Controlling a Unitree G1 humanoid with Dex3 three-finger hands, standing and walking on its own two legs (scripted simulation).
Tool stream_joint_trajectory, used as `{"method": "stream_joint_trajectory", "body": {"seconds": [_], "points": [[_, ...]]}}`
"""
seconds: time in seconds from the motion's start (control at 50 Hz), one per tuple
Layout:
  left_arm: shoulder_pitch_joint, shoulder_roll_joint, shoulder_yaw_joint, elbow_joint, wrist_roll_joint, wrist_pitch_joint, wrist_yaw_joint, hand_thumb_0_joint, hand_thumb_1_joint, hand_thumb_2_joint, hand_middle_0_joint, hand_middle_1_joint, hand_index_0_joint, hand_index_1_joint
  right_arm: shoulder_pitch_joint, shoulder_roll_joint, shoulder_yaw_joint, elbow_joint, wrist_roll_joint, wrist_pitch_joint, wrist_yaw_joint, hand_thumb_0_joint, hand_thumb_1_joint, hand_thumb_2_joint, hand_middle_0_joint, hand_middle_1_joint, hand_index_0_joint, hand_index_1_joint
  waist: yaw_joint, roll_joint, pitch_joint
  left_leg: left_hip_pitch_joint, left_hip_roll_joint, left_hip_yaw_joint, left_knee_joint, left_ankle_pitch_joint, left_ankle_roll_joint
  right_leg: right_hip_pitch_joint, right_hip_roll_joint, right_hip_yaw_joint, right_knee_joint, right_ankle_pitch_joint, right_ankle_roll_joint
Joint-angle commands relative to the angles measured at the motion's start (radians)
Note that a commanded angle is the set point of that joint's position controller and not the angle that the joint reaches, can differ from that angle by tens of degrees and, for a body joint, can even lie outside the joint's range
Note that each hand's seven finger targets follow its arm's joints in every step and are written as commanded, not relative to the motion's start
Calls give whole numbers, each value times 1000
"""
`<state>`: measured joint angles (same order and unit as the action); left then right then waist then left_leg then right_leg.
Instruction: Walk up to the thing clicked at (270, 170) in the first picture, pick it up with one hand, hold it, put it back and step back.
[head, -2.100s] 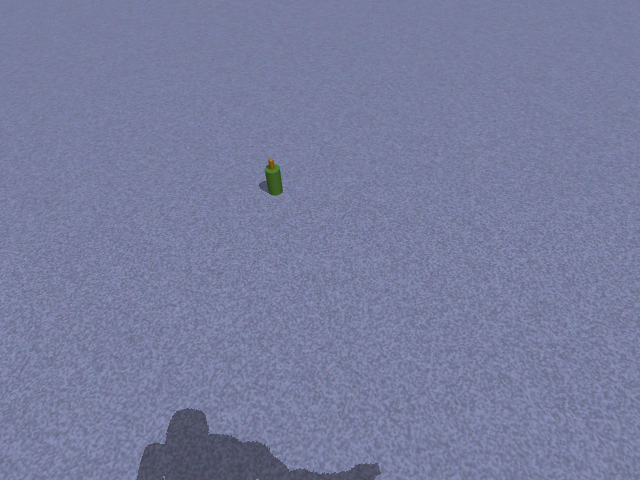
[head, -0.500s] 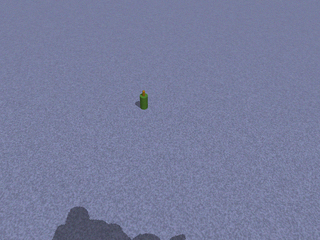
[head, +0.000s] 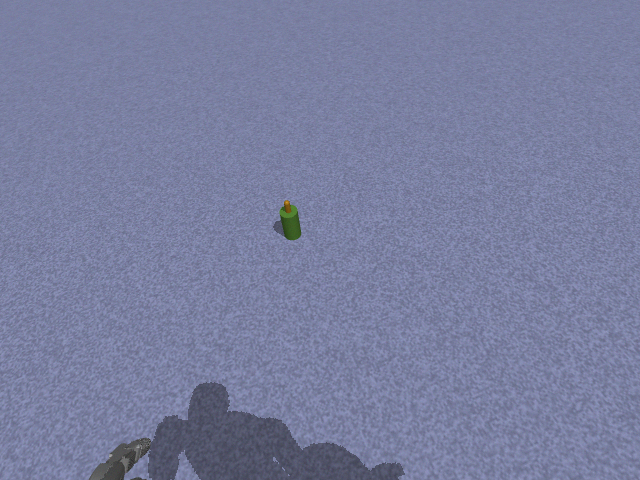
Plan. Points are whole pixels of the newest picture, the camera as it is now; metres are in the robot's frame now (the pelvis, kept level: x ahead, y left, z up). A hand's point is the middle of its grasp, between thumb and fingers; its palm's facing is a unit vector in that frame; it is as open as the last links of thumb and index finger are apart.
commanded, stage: walk up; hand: left
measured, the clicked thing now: (289, 218) +1.11 +0.18 -0.67
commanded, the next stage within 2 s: none
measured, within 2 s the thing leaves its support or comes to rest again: neither
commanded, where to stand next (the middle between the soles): +0.78 -0.03 m, yaw +1 degrees
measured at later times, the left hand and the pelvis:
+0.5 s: hand (150, 401) +0.28 +0.30 -0.15, palm faces -0.07 -0.95 -0.32, open 7.4 cm; pelvis +0.23 +0.03 +0.01, yaw -1 degrees
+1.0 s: hand (217, 266) +0.49 +0.21 -0.10, palm faces -0.01 -0.91 -0.41, open 7.4 cm; pelvis +0.42 -0.05 +0.01, yaw -1 degrees
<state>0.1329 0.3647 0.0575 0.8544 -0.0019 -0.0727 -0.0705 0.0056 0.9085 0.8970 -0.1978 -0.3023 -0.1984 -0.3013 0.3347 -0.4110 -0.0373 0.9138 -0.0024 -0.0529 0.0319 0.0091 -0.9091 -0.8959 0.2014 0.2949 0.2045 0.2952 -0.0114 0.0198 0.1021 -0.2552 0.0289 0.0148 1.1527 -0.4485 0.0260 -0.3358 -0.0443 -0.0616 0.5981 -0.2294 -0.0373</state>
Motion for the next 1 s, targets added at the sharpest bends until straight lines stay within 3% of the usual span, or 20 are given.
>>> {"method": "stream_joint_trajectory", "body": {"seconds": [0.0,0.08,0.18,0.26,0.28,0.3,0.32,0.34,0.4,0.44,0.62,0.68,0.74,0.76,0.78,0.8,0.82,0.88,0.92,0.98], "points": [[142,280,73,-32,-11,-15,42,0,900,900,-200,-300,-200,-300,51,-172,-61,-89,14,-31,-8,0,-900,-900,200,300,200,300,35,-147,-85,-231,49,-79,4,98,16,220,-205,223,-249,426,-181],[107,280,67,-76,0,-32,33,0,900,900,-200,-300,-200,-300,8,-163,-72,-105,-2,-15,21,0,-900,-900,200,300,200,300,12,-150,-29,-247,59,-22,-210,189,-27,138,-173,123,-317,274,-196],[122,305,70,-98,12,-33,20,0,900,900,-200,-300,-200,-300,-111,-157,-80,-138,-11,-33,39,0,-900,-900,200,300,200,300,53,-159,-26,-109,71,32,-525,338,-38,68,-179,104,-300,82,-172],[115,291,58,-108,15,-20,20,0,900,900,-200,-300,-200,-300,51,-212,-109,-80,-21,-49,24,0,-900,-900,200,300,200,300,-52,-15,-130,218,11,68,-590,292,5,-31,-141,85,-47,79,-125],[149,244,41,-109,15,-17,24,0,900,900,-200,-300,-200,-300,173,-265,-128,-51,-35,-55,13,0,-900,-900,200,300,200,300,-117,135,-193,368,51,-8,-634,192,41,-113,-80,39,224,92,-92],[216,157,19,-108,4,-13,26,0,900,900,-200,-300,-200,-300,224,-337,-145,-60,-50,-61,-2,0,-900,-900,200,300,200,300,-113,354,-211,443,256,-351,-754,6,96,-295,59,0,489,-224,-40],[251,215,31,-100,-2,-2,35,0,900,900,-200,-300,-200,-300,159,-359,-141,-107,-26,-64,-6,0,-900,-900,200,300,200,300,-77,235,-188,394,416,-718,-927,-149,166,-381,109,98,597,-316,-25],[247,299,47,-77,4,7,49,0,900,900,-200,-300,-200,-300,85,-370,-146,-121,-1,-61,-4,0,-900,-900,200,300,200,300,-58,164,-157,341,454,-742,-933,-199,239,-378,38,156,656,-293,-38],[225,287,49,-36,-1,1,38,0,900,900,-200,-300,-200,-300,5,-257,-98,-142,8,-65,-13,0,-900,-900,200,300,200,300,-10,64,-56,138,299,-332,-902,186,145,-261,-21,200,565,-131,-16],[277,265,46,-18,-3,12,24,0,900,900,-200,-300,-200,-300,-16,-244,-89,-137,10,-72,-9,0,-900,-900,200,300,200,300,22,110,-47,50,244,-172,-902,274,130,-177,-36,149,485,-88,6],[84,233,49,-78,19,14,-16,0,900,900,-200,-300,-200,-300,20,-278,-98,-144,1,-68,-2,0,-900,-900,200,300,200,300,-28,111,-14,97,226,-87,-928,126,182,-181,-72,60,94,48,31],[79,221,52,-64,16,3,-14,0,900,900,-200,-300,-200,-300,1,-278,-97,-150,1,-59,-2,0,-900,-900,200,300,200,300,-9,111,-35,75,229,-61,-840,274,163,-62,-43,26,3,66,14],[241,262,76,-2,18,-15,5,0,900,900,-200,-300,-200,-300,-5,-230,-78,-162,-1,-46,-7,0,-900,-900,200,300,200,300,77,-30,-128,-32,177,-5,-553,338,113,252,-1,14,-66,58,-4],[333,311,98,21,22,-25,18,0,900,900,-200,-300,-200,-300,49,-171,-57,-159,-2,-45,-5,0,-900,-900,200,300,200,300,113,-212,-195,-112,92,61,-294,269,84,386,-48,96,-144,-77,-20],[357,382,114,3,22,-32,31,0,900,900,-200,-300,-200,-300,95,-101,-31,-172,1,-41,-2,0,-900,-900,200,300,200,300,108,-390,-198,-303,-19,62,-86,-54,29,456,-276,470,-266,-238,-70],[329,413,112,-6,12,-29,32,0,900,900,-200,-300,-200,-300,61,-201,-55,-154,2,-30,-12,0,-900,-900,200,300,200,300,116,-309,-151,-415,-45,6,19,-81,11,439,-378,698,-363,-262,-174],[290,406,109,-23,-1,-24,35,0,900,900,-200,-300,-200,-300,34,-247,-65,-137,-3,-26,-20,0,-900,-900,200,300,200,300,104,-246,-103,-419,1,-55,58,-56,10,368,-393,698,-357,-201,-203],[200,311,77,-42,-13,-27,49,0,900,900,-200,-300,-200,-300,45,-212,-60,-89,24,-20,-10,0,-900,-900,200,300,200,300,37,-173,-38,-333,34,-119,-21,90,12,238,-237,322,-309,158,-112],[189,288,69,-50,-9,-35,49,0,900,900,-200,-300,-200,-300,84,-183,-57,-75,15,-10,0,0,-900,-900,200,300,200,300,20,-188,-59,-262,11,-92,-76,160,5,204,-189,199,-290,340,-100],[198,276,65,-75,0,-42,51,0,900,900,-200,-300,-200,-300,36,-174,-66,-90,5,3,13,0,-900,-900,200,300,200,300,30,-162,-39,-283,-1,-89,-158,220,-19,194,-186,135,-325,318,-132]]}}
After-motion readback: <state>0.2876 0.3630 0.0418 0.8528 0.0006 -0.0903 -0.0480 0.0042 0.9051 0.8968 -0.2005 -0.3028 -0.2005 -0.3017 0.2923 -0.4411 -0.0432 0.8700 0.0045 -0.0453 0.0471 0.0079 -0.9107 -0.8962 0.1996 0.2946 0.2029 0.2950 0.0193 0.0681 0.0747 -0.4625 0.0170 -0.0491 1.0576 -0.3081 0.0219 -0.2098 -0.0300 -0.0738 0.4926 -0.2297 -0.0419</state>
